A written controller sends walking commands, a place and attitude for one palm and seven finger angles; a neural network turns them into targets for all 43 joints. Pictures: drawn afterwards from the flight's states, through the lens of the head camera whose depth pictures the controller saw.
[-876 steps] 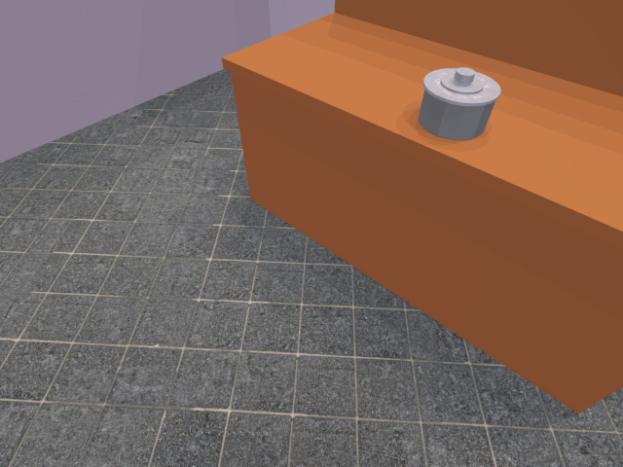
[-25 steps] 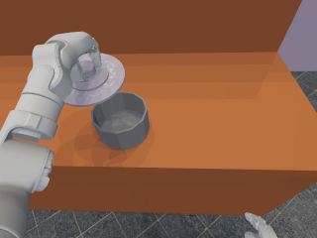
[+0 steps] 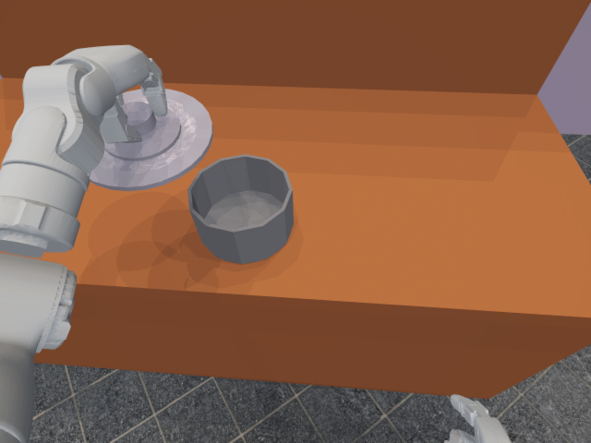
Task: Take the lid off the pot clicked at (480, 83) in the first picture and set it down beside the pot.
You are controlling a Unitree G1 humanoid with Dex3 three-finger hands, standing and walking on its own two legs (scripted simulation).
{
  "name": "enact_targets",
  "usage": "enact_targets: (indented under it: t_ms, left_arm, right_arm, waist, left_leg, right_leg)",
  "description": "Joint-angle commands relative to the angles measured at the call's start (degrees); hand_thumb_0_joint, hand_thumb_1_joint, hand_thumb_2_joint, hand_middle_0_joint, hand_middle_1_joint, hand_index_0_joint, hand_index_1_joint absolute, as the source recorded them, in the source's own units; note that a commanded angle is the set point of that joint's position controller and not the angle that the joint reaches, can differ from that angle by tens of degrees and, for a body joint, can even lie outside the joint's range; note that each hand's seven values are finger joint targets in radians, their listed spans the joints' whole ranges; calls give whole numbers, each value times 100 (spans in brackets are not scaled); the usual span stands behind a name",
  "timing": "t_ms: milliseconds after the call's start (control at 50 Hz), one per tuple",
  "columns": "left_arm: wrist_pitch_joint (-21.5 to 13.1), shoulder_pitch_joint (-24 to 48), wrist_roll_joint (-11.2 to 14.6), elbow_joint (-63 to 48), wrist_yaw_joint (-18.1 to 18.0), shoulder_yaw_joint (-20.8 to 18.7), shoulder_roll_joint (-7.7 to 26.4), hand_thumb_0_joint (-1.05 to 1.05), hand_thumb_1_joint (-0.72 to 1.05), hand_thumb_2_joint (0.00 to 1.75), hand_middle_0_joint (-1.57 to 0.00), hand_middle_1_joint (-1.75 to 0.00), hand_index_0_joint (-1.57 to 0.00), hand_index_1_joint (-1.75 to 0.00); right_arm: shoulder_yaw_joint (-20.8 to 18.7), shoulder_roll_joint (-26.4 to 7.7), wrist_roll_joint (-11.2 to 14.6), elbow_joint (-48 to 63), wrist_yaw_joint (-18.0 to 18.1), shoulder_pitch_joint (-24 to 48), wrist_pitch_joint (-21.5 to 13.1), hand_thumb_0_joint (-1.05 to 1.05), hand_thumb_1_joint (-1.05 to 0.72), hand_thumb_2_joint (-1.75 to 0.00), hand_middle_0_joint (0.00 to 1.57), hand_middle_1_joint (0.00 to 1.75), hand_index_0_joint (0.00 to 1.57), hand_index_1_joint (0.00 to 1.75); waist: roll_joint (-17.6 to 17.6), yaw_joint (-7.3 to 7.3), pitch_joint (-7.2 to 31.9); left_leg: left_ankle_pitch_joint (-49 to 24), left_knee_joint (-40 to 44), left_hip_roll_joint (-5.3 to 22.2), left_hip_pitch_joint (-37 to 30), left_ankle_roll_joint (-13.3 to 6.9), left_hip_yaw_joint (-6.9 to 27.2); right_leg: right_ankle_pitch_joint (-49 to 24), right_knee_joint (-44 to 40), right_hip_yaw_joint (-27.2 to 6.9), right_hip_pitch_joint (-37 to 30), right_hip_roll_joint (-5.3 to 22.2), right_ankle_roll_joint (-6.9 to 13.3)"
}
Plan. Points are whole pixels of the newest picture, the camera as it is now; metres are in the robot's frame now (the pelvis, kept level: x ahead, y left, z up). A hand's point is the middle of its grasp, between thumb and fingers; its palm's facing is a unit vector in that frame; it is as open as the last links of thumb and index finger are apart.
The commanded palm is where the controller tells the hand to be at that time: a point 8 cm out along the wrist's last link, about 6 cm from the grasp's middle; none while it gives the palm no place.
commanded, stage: move the lid sideways beside the pot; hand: left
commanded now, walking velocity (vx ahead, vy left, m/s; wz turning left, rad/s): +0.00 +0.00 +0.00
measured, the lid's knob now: (136, 118) +0.48 +0.24 +0.18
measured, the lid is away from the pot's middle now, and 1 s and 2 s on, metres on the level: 0.12 0.24 0.23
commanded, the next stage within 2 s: lower the lid onto the table in 1.10 s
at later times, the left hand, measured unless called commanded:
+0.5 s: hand (87, 112) +0.47 +0.29 +0.20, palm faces -0.30 -0.09 -0.95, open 7.7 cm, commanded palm +0.46 +0.29 +0.28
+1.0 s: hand (30, 123) +0.45 +0.36 +0.20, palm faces -0.32 -0.15 -0.94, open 7.7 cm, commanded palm +0.47 +0.35 +0.28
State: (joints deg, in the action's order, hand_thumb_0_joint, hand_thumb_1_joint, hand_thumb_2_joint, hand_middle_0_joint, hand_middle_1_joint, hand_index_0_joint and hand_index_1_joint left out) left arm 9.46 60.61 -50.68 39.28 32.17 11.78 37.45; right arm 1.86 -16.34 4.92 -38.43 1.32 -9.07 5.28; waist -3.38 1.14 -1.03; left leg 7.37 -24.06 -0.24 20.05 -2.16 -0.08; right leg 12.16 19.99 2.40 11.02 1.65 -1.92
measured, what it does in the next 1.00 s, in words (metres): stands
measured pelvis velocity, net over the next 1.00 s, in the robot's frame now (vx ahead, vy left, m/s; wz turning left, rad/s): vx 0.02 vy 0.00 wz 0.00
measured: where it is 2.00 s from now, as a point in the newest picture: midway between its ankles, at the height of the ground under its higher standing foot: outside the picture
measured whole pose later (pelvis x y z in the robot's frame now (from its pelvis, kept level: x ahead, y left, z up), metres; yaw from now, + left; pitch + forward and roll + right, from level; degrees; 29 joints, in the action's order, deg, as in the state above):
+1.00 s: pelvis +0.02 +0.00 +0.00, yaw +0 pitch +7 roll -3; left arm -1.6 62.6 -53.1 52.0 34.3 0.6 52.6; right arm 1.1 -18.3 5.3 -40.3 2.4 -11.7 8.3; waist -1.4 2.3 -1.8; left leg 9.9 -27.1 0.4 23.9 -2.3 0.4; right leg 12.4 18.8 2.7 12.8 0.9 -2.1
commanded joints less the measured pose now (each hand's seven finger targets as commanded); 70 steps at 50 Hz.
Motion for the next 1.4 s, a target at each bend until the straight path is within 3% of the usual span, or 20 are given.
enact_targets:
  t_ms: [0,60,100,180,220,300,400,480,600,700,780,960,1020,1060,1120,1160,1200,1260,1320,1380]
  left_arm:
    - [-67,3799,-204,-847,-328,-832,1779,0,65,98,-86,-105,-83,-105]
    - [-258,4027,-209,-1093,-352,-693,1693,0,65,98,-86,-105,-83,-105]
    - [-377,3926,-261,-1137,-369,-927,1944,0,65,98,-86,-105,-83,-105]
    - [-411,3627,-182,-655,-311,-1064,2100,0,65,98,-86,-105,-83,-105]
    - [-476,3678,-248,-762,-324,-1350,2488,0,65,98,-86,-105,-83,-105]
    - [-548,3560,-287,-850,-307,-1213,2329,0,65,98,-86,-105,-83,-105]
    - [-599,3344,-262,-503,-210,-1563,2848,0,65,98,-86,-105,-83,-105]
    - [-702,3571,-284,-1297,-248,-1423,2739,0,65,98,-86,-105,-83,-105]
    - [-736,3084,-203,-195,-129,-1816,3216,0,65,98,-86,-105,-83,-105]
    - [-927,3662,-299,-994,-213,-1772,3331,0,65,98,-86,-105,-83,-105]
    - [-994,3155,-182,-126,-142,-1758,3249,0,65,98,-86,-105,-83,-105]
    - [-1181,3506,-228,-116,-160,-1829,3624,0,65,98,-86,-105,-83,-105]
    - [-1187,3741,-183,-375,-137,-1419,3134,0,65,98,-86,-105,-83,-105]
    - [-1224,3581,-208,-338,-176,-1639,3387,0,65,98,-86,-105,-83,-105]
    - [-1221,3516,-145,115,-112,-1622,3322,0,65,98,-86,-105,-83,-105]
    - [-1270,3797,-150,-224,-134,-1598,3383,0,65,98,-86,-105,-83,-105]
    - [-1228,3764,-224,90,-145,-1469,3255,0,65,98,-86,-105,-83,-105]
    - [-1277,3548,-261,353,-180,-1754,3613,0,65,98,-86,-105,-83,-105]
    - [-1270,3629,-302,387,-186,-1523,3346,0,65,98,-86,-105,-83,-105]
    - [-1318,3614,-368,425,-239,-1573,3443,0,65,98,-86,-105,-83,-105]
  right_arm:
    - [-369,-975,0,568,113,114,-155,0,-90,-90,20,30,20,30]
    - [-403,-960,-26,600,131,101,-217,0,-90,-90,20,30,20,30]
    - [-405,-967,-35,607,149,22,-245,0,-90,-90,20,30,20,30]
    - [-430,-1022,-18,501,142,-146,-180,0,-90,-90,20,30,20,30]
    - [-445,-1068,-22,526,137,-171,-159,0,-90,-90,20,30,20,30]
    - [-476,-1072,-37,538,125,-194,-145,0,-90,-90,20,30,20,30]
    - [-486,-1152,-14,515,109,-273,-11,0,-90,-90,20,30,20,30]
    - [-526,-1112,-24,575,85,-246,-28,0,-90,-90,20,30,20,30]
    - [-474,-1201,9,447,123,-377,99,0,-90,-90,20,30,20,30]
    - [-503,-1173,-29,464,156,-368,65,0,-90,-90,20,30,20,30]
    - [-475,-1181,-7,302,177,-466,94,0,-90,-90,20,30,20,30]
    - [-447,-1270,13,224,217,-534,153,0,-90,-90,20,30,20,30]
    - [-478,-1221,22,202,235,-554,128,0,-90,-90,20,30,20,30]
    - [-474,-1258,-7,207,241,-605,88,0,-90,-90,20,30,20,30]
    - [-447,-1258,25,126,260,-632,109,0,-90,-90,20,30,20,30]
    - [-471,-1288,3,145,258,-620,84,0,-90,-90,20,30,20,30]
    - [-449,-1272,16,105,256,-696,83,0,-90,-90,20,30,20,30]
    - [-441,-1329,10,137,243,-751,72,0,-90,-90,20,30,20,30]
    - [-464,-1284,16,165,215,-746,98,0,-90,-90,20,30,20,30]
    - [-464,-1283,3,182,210,-792,100,0,-90,-90,20,30,20,30]
  waist:
    - [62,162,2403]
    - [-194,207,2602]
    - [-327,174,2737]
    - [-182,196,2474]
    - [-140,134,2580]
    - [-385,164,2622]
    - [-112,139,2584]
    - [-657,190,2937]
    - [-69,170,2526]
    - [-739,194,3142]
    - [-537,254,2611]
    - [-670,232,2774]
    - [-863,304,2751]
    - [-869,251,2817]
    - [-531,306,2448]
    - [-680,266,2715]
    - [-694,320,2531]
    - [-485,252,2566]
    - [-588,298,2482]
    - [-626,319,2512]
  left_leg:
    - [-526,120,-105,-2067,-219,142]
    - [-571,47,-102,-2261,-216,177]
    - [-657,33,-92,-2396,-233,198]
    - [-730,52,-73,-2158,-238,173]
    - [-768,11,-91,-2137,-264,159]
    - [-1111,-71,-90,-2269,-257,179]
    - [-1179,-120,-122,-2025,-287,127]
    - [-1970,-246,-40,-2570,-280,212]
    - [-1458,-251,-92,-1988,-314,109]
    - [-2349,-403,-30,-2673,-341,182]
    - [-2176,-385,-5,-2369,-334,153]
    - [-1905,-403,1,-2345,-332,127]
    - [-1821,-361,52,-2611,-329,182]
    - [-1928,-388,33,-2636,-324,200]
    - [-1364,-292,14,-2247,-333,166]
    - [-1438,-300,5,-2391,-331,158]
    - [-1253,-248,7,-2329,-313,188]
    - [-1159,-258,-13,-2087,-297,165]
    - [-1046,-259,4,-2049,-292,153]
    - [-1073,-288,21,-2065,-294,159]
  right_leg:
    - [-864,-250,133,359,-419,342]
    - [-793,-251,138,463,-427,371]
    - [-792,-258,120,453,-447,386]
    - [-921,-250,133,390,-443,363]
    - [-1050,-237,103,274,-424,371]
    - [-1209,-248,120,365,-451,387]
    - [-1517,-190,98,144,-419,347]
    - [-1634,-179,90,325,-450,349]
    - [-1691,-176,132,189,-431,302]
    - [-1847,-148,101,334,-455,307]
    - [-1691,-194,156,508,-461,283]
    - [-1544,-185,167,488,-437,321]
    - [-1209,-269,214,734,-482,308]
    - [-1210,-273,212,731,-479,339]
    - [-1096,-305,227,683,-491,315]
    - [-1126,-270,210,654,-456,337]
    - [-931,-307,235,747,-508,335]
    - [-1036,-236,208,586,-471,356]
    - [-914,-222,205,702,-487,341]
    - [-886,-206,193,741,-508,350]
